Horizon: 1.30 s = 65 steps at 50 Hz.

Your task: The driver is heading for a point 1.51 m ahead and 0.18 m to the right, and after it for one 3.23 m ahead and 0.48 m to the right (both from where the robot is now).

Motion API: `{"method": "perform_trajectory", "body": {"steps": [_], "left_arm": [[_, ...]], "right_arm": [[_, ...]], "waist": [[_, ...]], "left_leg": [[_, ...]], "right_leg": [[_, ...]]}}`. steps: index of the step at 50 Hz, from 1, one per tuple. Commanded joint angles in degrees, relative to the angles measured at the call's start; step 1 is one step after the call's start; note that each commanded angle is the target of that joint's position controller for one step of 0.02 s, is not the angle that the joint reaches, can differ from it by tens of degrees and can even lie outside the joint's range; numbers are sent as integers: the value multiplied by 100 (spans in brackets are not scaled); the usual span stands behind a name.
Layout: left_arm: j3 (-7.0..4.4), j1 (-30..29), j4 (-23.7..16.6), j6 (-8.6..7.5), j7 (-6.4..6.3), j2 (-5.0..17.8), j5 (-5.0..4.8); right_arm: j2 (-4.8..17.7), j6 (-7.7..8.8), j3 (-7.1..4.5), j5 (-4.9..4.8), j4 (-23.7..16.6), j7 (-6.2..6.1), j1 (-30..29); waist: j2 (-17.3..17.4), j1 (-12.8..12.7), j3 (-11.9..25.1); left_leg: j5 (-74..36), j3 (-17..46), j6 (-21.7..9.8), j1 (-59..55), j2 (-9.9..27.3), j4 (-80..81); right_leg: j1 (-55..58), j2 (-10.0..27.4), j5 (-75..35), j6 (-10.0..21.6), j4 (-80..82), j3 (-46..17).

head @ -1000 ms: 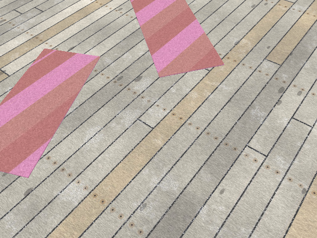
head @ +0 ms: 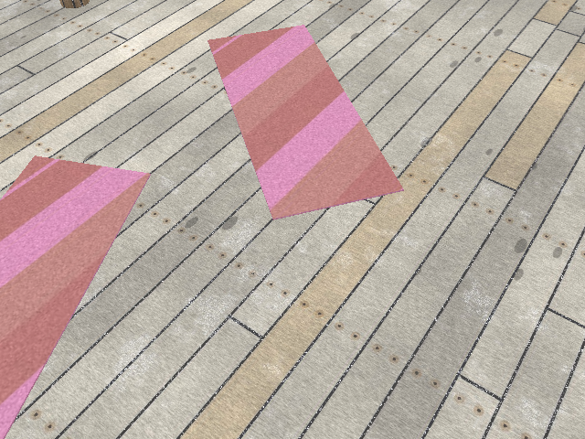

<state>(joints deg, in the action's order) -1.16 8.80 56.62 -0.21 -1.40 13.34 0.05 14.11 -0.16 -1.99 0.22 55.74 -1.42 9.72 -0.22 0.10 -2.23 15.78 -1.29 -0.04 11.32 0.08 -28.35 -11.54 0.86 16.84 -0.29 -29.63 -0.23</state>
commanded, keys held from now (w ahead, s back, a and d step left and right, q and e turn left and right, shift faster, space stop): w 1.00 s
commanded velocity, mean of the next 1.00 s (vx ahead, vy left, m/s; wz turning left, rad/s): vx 0.39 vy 0.00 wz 0.00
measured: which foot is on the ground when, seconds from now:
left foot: down 0.00-0.68, up 0.70-1.00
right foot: down 0.00-0.24, up 0.26-0.64, down 0.66-1.00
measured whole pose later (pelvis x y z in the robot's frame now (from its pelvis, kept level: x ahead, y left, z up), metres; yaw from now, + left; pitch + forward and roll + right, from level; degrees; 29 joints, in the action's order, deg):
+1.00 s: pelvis +0.41 -0.03 +0.01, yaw +0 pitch +0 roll -2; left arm -2.6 19.7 58.4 -5.2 0.3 13.8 0.0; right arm 15.4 4.5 -4.0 -0.4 52.1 -0.8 5.9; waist 1.7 -3.6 -0.1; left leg -0.8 2.8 -0.2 39.8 8.5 -44.8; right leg -3.2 -4.5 9.6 4.1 -12.1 3.1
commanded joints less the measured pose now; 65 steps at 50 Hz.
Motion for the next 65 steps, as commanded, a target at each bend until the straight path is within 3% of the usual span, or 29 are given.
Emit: {"method": "perform_trajectory", "body": {"steps": [1, 5, 8, 10, 11, 12, 13, 14, 16, 19, 24, 29, 32, 33, 34, 35, 36, 38, 41, 44, 50, 55, 58, 60, 61, 62, 63, 64, 65], "left_arm": [[-165, 194, -28, -6, -19, 718, -47], [-230, 391, 4, -125, -16, 868, -139], [-336, 770, 136, -339, 33, 1167, -177], [-334, 468, 24, -400, 65, 1086, -183], [-314, 43, -134, -398, 86, 1006, -190], [-244, -508, -407, -433, 103, 768, -194], [-201, -661, -618, -549, 101, 558, -123], [-240, -609, -600, -621, 105, 700, -117], [-232, -343, -492, -649, 192, 622, -290], [-260, -582, -577, -615, 266, 521, -193], [-86, -1591, -1014, -522, 327, 132, -133], [-187, -1722, -1232, -499, 375, 560, -193], [-470, -90, -777, -468, 323, 1009, -189], [-569, 916, -522, -433, 275, 1234, -161], [-658, 1560, -374, -427, 271, 1722, -34], [-509, 1436, -335, -435, 305, 1269, -64], [-420, 770, -423, -493, 314, 1034, -104], [-295, -127, -578, -589, 366, 658, -22], [-233, -229, -474, -640, 400, 495, 26], [-285, 166, -319, -649, 265, 808, 31], [-301, 900, -150, -579, 95, 959, -51], [-339, 1442, 78, -445, 79, 1024, -105], [-400, 1369, 80, -352, 68, 1144, -115], [-342, 1196, -8, -295, 72, 1004, -80], [-228, 1284, -180, -304, 68, 765, 44], [-30, 1925, -183, -447, 139, 15, 2], [-175, 1487, -154, -585, 150, 698, -149], [-252, 948, -326, -676, 165, 962, -277], [-251, 698, -361, -698, 127, 929, -261]], "right_arm": [[553, 6, -119, -43, -21, -32, 176], [494, 175, -113, -128, -75, -13, -15], [326, 482, -82, -164, -179, 104, -167], [375, 575, -110, -169, -54, 175, 139], [435, 583, -150, -178, 179, 190, 689], [770, 598, -260, -198, 442, 190, 1360], [1414, 600, -456, -220, 660, 211, 2060], [1087, 632, -335, -105, 627, 249, 2131], [660, 687, -191, -27, 487, 271, 1718], [374, 584, -43, -57, 478, 252, 1606], [729, 504, -62, -2, 353, 44, 1522], [828, 526, -166, -127, 503, 24, 1709], [876, 384, -212, -45, 417, 19, 1491], [766, 361, -157, 19, 307, 29, 1445], [-80, 450, 67, 5, 232, 106, 2222], [148, 625, 25, -111, 299, 168, 1967], [616, 730, -118, -294, 33, 188, 1322], [678, 746, -182, -244, -79, 94, 839], [332, 516, -204, -148, -22, 21, 1179], [441, 443, -255, -74, -299, -15, 544], [317, 531, -204, -70, -673, 104, -726], [335, 584, -124, -141, -972, 278, -1470], [566, 638, -180, -162, -1004, 349, -1216], [1022, 658, -422, -141, -566, 309, 270], [1509, 644, -551, -62, -336, 254, 1394], [1781, 609, -601, -65, -175, 302, 1666], [1163, 628, -424, -92, -255, 311, 1497], [931, 651, -347, -85, -368, 288, 977], [817, 659, -298, -48, -476, 288, 512]], "waist": [[-15, -10, 443], [-338, -119, -553], [-1023, -141, -609], [-879, 120, -418], [-687, 416, -275], [90, 694, -225], [1535, 839, -6], [1398, 805, 54], [561, 422, -57], [466, 300, -220], [527, 395, -520], [654, 143, -502], [761, -736, 634], [508, -1120, 1235], [-1056, -731, 2273], [-1116, -810, 2323], [-925, -633, 1155], [-182, -202, 295], [-427, 201, 195], [-317, 136, -92], [-210, -254, -172], [-196, -470, -326], [-387, -206, -138], [-352, 528, 790], [349, 834, 1756], [1930, 427, 2373], [1225, 631, 2073], [970, 550, 1303], [473, 372, 911]], "left_leg": [[-272, 2, -173, -203, 13, 170], [1826, 80, -392, 1033, -22, -205], [928, -65, -469, 1611, -72, -1056], [723, 11, -625, 968, -3, -592], [473, 132, -707, 36, 28, -75], [391, 1019, -926, -825, 474, 549], [-385, 2808, -1403, -2193, 1421, 1200], [-1408, 3636, -1679, -2663, 2024, 1327], [-2064, 2756, -1498, -2676, 1898, 1124], [-2631, 1594, -1105, -2183, 1456, 1492], [-2313, 660, -1011, -730, 976, 2225], [-3056, 521, -869, -1386, 1383, 2066], [-5393, 201, -589, -1458, 1194, 38], [-4271, 146, -450, -306, 976, -1465], [-609, 110, -71, 1797, -106, -3931], [1574, 937, -193, 2478, -291, -4885], [1257, 856, -322, 3040, 56, -5180], [291, 610, -389, 2561, 613, -4588], [12, 588, -329, 1764, 891, -3900], [-628, 512, -120, 2364, 987, -3109], [-2236, 254, 35, 2582, 729, -1060], [-1865, 211, -54, 2678, 563, -258], [-1185, 101, -284, 2118, 382, -7], [-1152, -117, -600, 15, 102, 103], [-1194, 1197, -1009, -1817, 1234, -65], [81, 3925, -1874, -3516, 2301, 747], [613, 4068, -1652, -3320, 2133, 1114], [249, 3191, -1401, -2607, 1963, 1180], [-450, 2548, -1304, -1811, 1768, 1316]], "right_leg": [[85, 92, -468, 275, 380, -95], [-391, 549, 2385, 783, 884, -971], [159, 1550, 2012, 1373, 1452, -2500], [-29, 1501, 949, 1266, 1156, -2224], [-568, 1184, 455, 1022, 794, -1664], [-1346, 472, -168, 585, -314, -640], [-2627, -317, -129, 98, -2230, 321], [-3584, -317, 1441, 62, -3380, -100], [-4106, 175, 1000, 308, -4192, -382], [-3884, 535, 23, 312, -3465, -56], [-2397, 143, -1414, 33, -1008, 473], [-1833, 36, -1722, 391, -100, 282], [214, -354, -1331, 759, -181, 498], [1860, 268, -1115, 1013, -321, -204], [3803, 1868, 376, 2015, 276, -3085], [3558, 2098, 1255, 2069, 1424, -4536], [2575, 1918, 1353, 1735, 1622, -3758], [710, 1501, 132, 1428, 1915, -2260], [-354, 1095, -431, 1323, 2276, -1289], [-433, 1109, -546, 1451, 2559, -1055], [180, 953, -1171, 1208, 2515, -489], [1122, 1267, -1394, 1164, 2103, -445], [1519, 1459, -2354, 1023, 1569, -501], [1140, 996, -3912, 761, -183, -96], [-69, 609, -2446, 542, -2098, 215], [-2320, -483, 1317, 208, -3855, 40], [-2957, -197, 1590, 326, -4499, -693], [-3288, 90, 1049, 433, -4551, -591], [-3068, 399, 510, 424, -4332, -427]]}}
